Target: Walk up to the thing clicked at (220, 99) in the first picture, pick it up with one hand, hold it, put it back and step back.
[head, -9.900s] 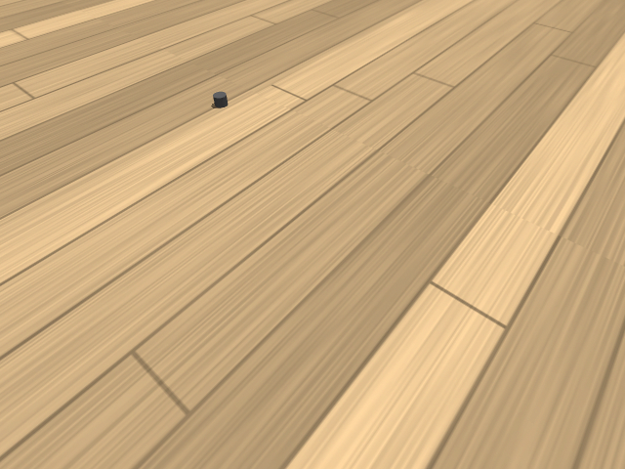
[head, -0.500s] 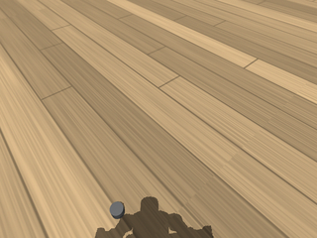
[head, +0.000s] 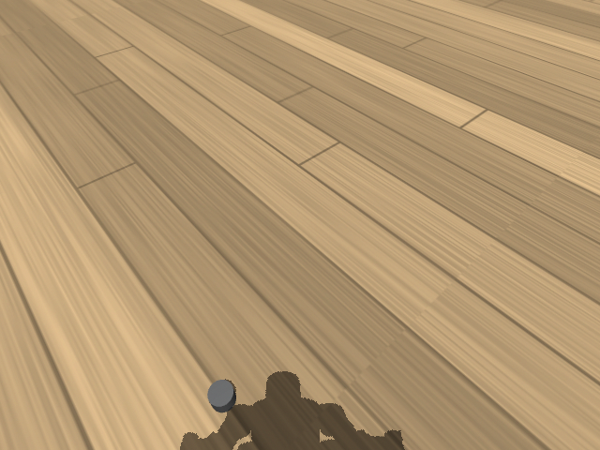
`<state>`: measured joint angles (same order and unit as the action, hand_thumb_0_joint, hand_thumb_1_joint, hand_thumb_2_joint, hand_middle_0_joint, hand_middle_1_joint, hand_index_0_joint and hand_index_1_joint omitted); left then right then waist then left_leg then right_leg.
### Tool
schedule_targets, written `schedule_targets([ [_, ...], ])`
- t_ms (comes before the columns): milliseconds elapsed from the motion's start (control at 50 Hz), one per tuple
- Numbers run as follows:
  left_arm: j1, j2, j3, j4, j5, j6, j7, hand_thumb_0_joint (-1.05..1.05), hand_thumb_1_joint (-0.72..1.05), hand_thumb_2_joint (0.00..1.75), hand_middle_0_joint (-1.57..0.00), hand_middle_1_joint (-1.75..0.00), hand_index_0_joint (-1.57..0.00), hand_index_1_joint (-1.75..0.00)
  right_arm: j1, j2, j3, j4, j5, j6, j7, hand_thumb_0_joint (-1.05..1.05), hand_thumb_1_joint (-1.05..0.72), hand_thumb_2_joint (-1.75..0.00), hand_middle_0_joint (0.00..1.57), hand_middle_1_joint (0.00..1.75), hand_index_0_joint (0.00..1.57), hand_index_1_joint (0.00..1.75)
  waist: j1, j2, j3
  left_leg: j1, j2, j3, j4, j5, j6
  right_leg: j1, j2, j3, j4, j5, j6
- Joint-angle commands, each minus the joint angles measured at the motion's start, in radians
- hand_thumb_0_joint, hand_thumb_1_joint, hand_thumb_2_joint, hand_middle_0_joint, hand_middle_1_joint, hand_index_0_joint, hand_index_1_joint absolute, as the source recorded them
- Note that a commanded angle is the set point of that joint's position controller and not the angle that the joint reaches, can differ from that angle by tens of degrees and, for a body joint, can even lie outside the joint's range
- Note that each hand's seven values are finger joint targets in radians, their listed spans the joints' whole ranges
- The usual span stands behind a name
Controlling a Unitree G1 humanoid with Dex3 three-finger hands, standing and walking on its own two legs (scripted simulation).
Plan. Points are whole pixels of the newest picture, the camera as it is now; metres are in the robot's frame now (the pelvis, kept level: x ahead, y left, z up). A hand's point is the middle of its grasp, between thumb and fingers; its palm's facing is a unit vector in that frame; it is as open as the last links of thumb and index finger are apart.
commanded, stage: stand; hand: left
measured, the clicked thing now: (222, 396) +0.43 +0.25 -0.75
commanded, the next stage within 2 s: walk up in 0.56 s
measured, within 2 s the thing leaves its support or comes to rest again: neither
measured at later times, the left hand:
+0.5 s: hand out of the picture +0.07 +0.25 -0.16, palm faces -0.03 -0.94 -0.35, open 7.4 cm
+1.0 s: hand out of the picture +0.11 +0.34 -0.17, palm faces -0.03 -0.93 -0.37, open 7.4 cm
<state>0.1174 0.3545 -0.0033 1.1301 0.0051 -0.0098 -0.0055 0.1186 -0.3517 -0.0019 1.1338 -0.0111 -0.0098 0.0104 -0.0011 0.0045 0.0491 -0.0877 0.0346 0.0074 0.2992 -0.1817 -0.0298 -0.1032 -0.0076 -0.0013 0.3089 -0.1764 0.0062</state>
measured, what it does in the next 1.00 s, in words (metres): steps on the spot: left foot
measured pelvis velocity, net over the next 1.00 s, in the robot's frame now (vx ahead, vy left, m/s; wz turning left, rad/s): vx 0.06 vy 0.06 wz -0.02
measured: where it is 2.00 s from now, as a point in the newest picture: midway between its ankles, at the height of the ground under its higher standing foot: outside the picture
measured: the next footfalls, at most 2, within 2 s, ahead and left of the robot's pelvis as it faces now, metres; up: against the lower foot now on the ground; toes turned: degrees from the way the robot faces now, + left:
left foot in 0.82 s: +0.11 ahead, +0.18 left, +0.00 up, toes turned +1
right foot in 1.12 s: +0.13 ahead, -0.08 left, +0.00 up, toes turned -1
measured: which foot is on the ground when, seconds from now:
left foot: down 0.00-0.62, up 0.64-0.80, down 0.82-1.00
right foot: down 0.00-0.84, up 0.86-1.00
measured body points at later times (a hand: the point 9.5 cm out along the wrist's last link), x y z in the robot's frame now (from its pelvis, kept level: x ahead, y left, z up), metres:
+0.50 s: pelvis +0.00 +0.00 +0.00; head +0.01 +0.00 +0.45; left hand +0.08 +0.30 -0.13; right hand +0.07 -0.30 -0.14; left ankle -0.01 +0.14 -0.75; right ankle +0.00 -0.12 -0.75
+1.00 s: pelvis +0.06 +0.06 -0.01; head +0.09 +0.08 +0.44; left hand +0.11 +0.39 -0.15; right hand +0.12 -0.25 -0.12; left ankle +0.08 +0.18 -0.75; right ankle +0.04 -0.09 -0.72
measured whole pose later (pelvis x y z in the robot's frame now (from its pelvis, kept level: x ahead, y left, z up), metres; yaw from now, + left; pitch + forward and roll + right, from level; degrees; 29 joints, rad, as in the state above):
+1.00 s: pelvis +0.06 +0.06 -0.01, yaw -1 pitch -2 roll +0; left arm 0.22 0.43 0.04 1.03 0.00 0.02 0.00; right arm 0.22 -0.34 -0.04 0.97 -0.04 -0.03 0.02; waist 0.01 -0.04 0.11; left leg -0.20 0.03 0.03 0.49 -0.25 0.00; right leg -0.28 0.00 0.07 0.77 -0.50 -0.02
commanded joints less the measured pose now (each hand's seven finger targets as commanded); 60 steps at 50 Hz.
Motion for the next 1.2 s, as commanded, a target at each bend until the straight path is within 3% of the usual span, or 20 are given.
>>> schedule_targets([
  [0,-0.028,0.211,0.040,-0.063,0.005,-0.022,0.014,0.00,0.90,0.90,-0.20,-0.30,-0.20,-0.30,-0.040,-0.213,-0.039,-0.056,0.002,-0.020,-0.018,0.00,-0.90,-0.90,0.20,0.30,0.20,0.30,0.001,0.004,-0.081,0.022,0.105,-0.075,-0.033,0.159,0.042,0.002,-0.121,0.087,-0.038,0.174,-0.025],
  [520,-0.030,0.215,0.041,-0.060,0.000,-0.023,0.015,0.00,0.90,0.90,-0.20,-0.30,-0.20,-0.30,-0.031,-0.209,-0.038,-0.058,0.004,-0.018,-0.018,0.00,-0.90,-0.90,0.20,0.30,0.20,0.30,0.000,-0.002,-0.065,0.014,0.102,-0.074,-0.038,0.149,0.041,0.005,-0.121,0.089,-0.038,0.173,-0.026],
  [540,0.029,0.271,0.082,-0.087,0.008,-0.035,0.010,0.00,0.90,0.90,-0.20,-0.30,-0.20,-0.30,0.008,-0.257,-0.078,-0.098,-0.014,-0.011,-0.001,0.00,-0.90,-0.90,0.20,0.30,0.20,0.30,0.010,0.015,-0.127,0.012,0.035,-0.017,0.062,-0.123,0.083,0.058,-0.079,0.087,0.000,-0.113,-0.058],
  [560,0.073,0.280,0.090,-0.076,0.017,-0.036,0.010,0.00,0.90,0.90,-0.20,-0.30,-0.20,-0.30,-0.004,-0.244,-0.080,-0.108,-0.020,-0.005,0.006,0.00,-0.90,-0.90,0.20,0.30,0.20,0.30,0.032,-0.005,-0.078,-0.106,0.017,-0.004,0.114,-0.277,0.088,0.064,-0.117,0.151,-0.027,-0.299,-0.087],
  [600,0.113,0.340,0.124,-0.093,0.031,-0.037,0.012,0.00,0.90,0.90,-0.20,-0.30,-0.20,-0.30,-0.030,-0.214,-0.085,-0.152,-0.029,0.007,0.016,0.00,-0.90,-0.90,0.20,0.30,0.20,0.30,0.068,-0.148,0.054,-0.359,-0.016,0.032,0.361,-0.333,0.065,0.051,-0.277,0.375,-0.157,-0.570,-0.195],
  [620,0.112,0.346,0.134,-0.122,0.037,-0.043,0.014,0.00,0.90,0.90,-0.20,-0.30,-0.20,-0.30,-0.048,-0.225,-0.092,-0.179,-0.036,0.011,0.022,0.00,-0.90,-0.90,0.20,0.30,0.20,0.30,0.078,-0.144,0.114,-0.449,0.023,-0.046,0.490,-0.317,0.059,0.023,-0.354,0.458,-0.191,-0.536,-0.251],
  [660,0.088,0.329,0.133,-0.164,0.035,-0.054,0.018,0.00,0.90,0.90,-0.20,-0.30,-0.20,-0.30,-0.014,-0.234,-0.099,-0.205,-0.031,0.001,0.029,0.00,-0.90,-0.90,0.20,0.30,0.20,0.30,0.050,-0.116,0.113,-0.470,0.082,-0.110,0.509,-0.283,0.057,0.032,-0.359,0.415,-0.150,-0.320,-0.274],
  [720,0.036,0.305,0.125,-0.214,0.035,-0.053,0.009,0.00,0.90,0.90,-0.20,-0.30,-0.20,-0.30,0.048,-0.213,-0.108,-0.215,-0.026,-0.014,0.038,0.00,-0.90,-0.90,0.20,0.30,0.20,0.30,0.008,-0.166,0.016,-0.292,0.072,-0.074,0.351,-0.281,0.050,0.009,-0.278,0.233,-0.055,-0.021,-0.216],
  [760,-0.020,0.262,0.100,-0.237,0.023,-0.037,0.000,0.00,0.90,0.90,-0.20,-0.30,-0.20,-0.30,0.143,-0.180,-0.113,-0.179,-0.026,-0.020,0.028,0.00,-0.90,-0.90,0.20,0.30,0.20,0.30,-0.054,-0.127,-0.030,-0.046,0.001,0.024,0.134,-0.057,0.031,-0.120,-0.183,0.079,0.096,0.118,-0.147],
  [780,-0.020,0.218,0.086,-0.245,0.016,-0.024,-0.001,0.00,0.90,0.90,-0.20,-0.30,-0.20,-0.30,0.197,-0.196,-0.123,-0.155,-0.029,-0.022,0.018,0.00,-0.90,-0.90,0.20,0.30,0.20,0.30,-0.074,-0.053,-0.045,0.074,-0.024,0.033,0.076,0.056,0.021,-0.200,-0.116,0.019,0.219,0.092,-0.098],
  [800,0.037,0.150,0.063,-0.251,0.007,-0.013,-0.001,0.00,0.90,0.90,-0.20,-0.30,-0.20,-0.30,0.236,-0.262,-0.139,-0.155,-0.039,-0.029,0.004,0.00,-0.90,-0.90,0.20,0.30,0.20,0.30,-0.072,0.158,-0.059,0.096,0.139,-0.189,-0.057,0.086,0.044,-0.266,-0.008,-0.028,0.422,-0.118,-0.043],
  [820,0.089,0.154,0.065,-0.227,-0.001,0.002,0.009,0.00,0.90,0.90,-0.20,-0.30,-0.20,-0.30,0.177,-0.335,-0.141,-0.190,-0.040,-0.038,-0.003,0.00,-0.90,-0.90,0.20,0.30,0.20,0.30,-0.041,0.214,-0.064,-0.003,0.299,-0.452,-0.123,-0.114,0.141,-0.289,0.050,0.055,0.472,-0.382,-0.024],
  [840,0.103,0.236,0.084,-0.201,0.000,0.010,0.016,0.00,0.90,0.90,-0.20,-0.30,-0.20,-0.30,0.114,-0.363,-0.146,-0.208,-0.024,-0.037,-0.003,0.00,-0.90,-0.90,0.20,0.30,0.20,0.30,-0.024,0.155,-0.015,-0.131,0.329,-0.478,-0.117,-0.278,0.224,-0.232,0.003,0.113,0.573,-0.412,-0.036],
  [880,0.134,0.221,0.078,-0.178,-0.004,0.009,0.014,0.00,0.90,0.90,-0.20,-0.30,-0.20,-0.30,0.050,-0.287,-0.118,-0.239,-0.025,-0.041,-0.010,0.00,-0.90,-0.90,0.20,0.30,0.20,0.30,0.015,0.134,0.008,-0.066,0.274,-0.343,-0.051,-0.099,0.228,-0.282,-0.019,0.139,0.595,-0.376,-0.039],
  [920,0.129,0.224,0.077,-0.159,-0.009,0.004,0.012,0.00,0.90,0.90,-0.20,-0.30,-0.20,-0.30,0.067,-0.275,-0.110,-0.235,-0.023,-0.049,-0.017,0.00,-0.90,-0.90,0.20,0.30,0.20,0.30,0.006,0.163,-0.011,-0.030,0.242,-0.239,-0.004,0.111,0.196,-0.264,-0.029,0.119,0.494,-0.344,-0.033],
  [1020,0.111,0.205,0.078,-0.146,0.001,0.015,0.013,0.00,0.90,0.90,-0.20,-0.30,-0.20,-0.30,0.035,-0.273,-0.096,-0.241,-0.002,-0.040,-0.029,0.00,-0.90,-0.90,0.20,0.30,0.20,0.30,0.011,0.165,-0.037,-0.064,0.219,-0.136,0.101,0.440,0.179,-0.118,-0.017,0.006,0.306,-0.204,-0.025],
  [1080,0.115,0.224,0.088,-0.138,0.010,0.010,0.014,0.00,0.90,0.90,-0.20,-0.30,-0.20,-0.30,0.021,-0.257,-0.091,-0.242,0.022,-0.022,-0.034,0.00,-0.90,-0.90,0.20,0.30,0.20,0.30,0.029,0.076,-0.076,-0.099,0.157,-0.092,0.204,0.399,0.112,0.014,-0.047,0.035,0.128,0.147,-0.054],
  [1100,0.088,0.262,0.095,-0.149,0.014,0.006,0.014,0.00,0.90,0.90,-0.20,-0.30,-0.20,-0.30,0.030,-0.235,-0.086,-0.245,0.030,-0.019,-0.036,0.00,-0.90,-0.90,0.20,0.30,0.20,0.30,0.012,-0.004,-0.095,-0.125,0.100,-0.058,0.244,0.283,0.078,0.042,-0.119,0.128,0.123,0.316,-0.082],
  [1140,-0.016,0.288,0.086,-0.186,-0.003,0.004,0.006,0.00,0.90,0.90,-0.20,-0.30,-0.20,-0.30,0.058,-0.191,-0.075,-0.217,0.029,-0.012,-0.039,0.00,-0.90,-0.90,0.20,0.30,0.20,0.30,-0.015,-0.108,-0.099,-0.017,0.009,-0.019,0.242,-0.032,0.040,-0.106,-0.230,0.237,0.098,0.300,-0.171],
  [1180,-0.047,0.246,0.074,-0.189,-0.005,0.007,0.005,0.00,0.90,0.90,-0.20,-0.30,-0.20,-0.30,0.044,-0.220,-0.079,-0.193,0.015,-0.019,-0.037,0.00,-0.90,-0.90,0.20,0.30,0.20,0.30,-0.018,-0.093,-0.087,0.013,0.055,-0.039,0.170,0.110,0.051,-0.108,-0.174,0.163,0.133,0.335,-0.117],
])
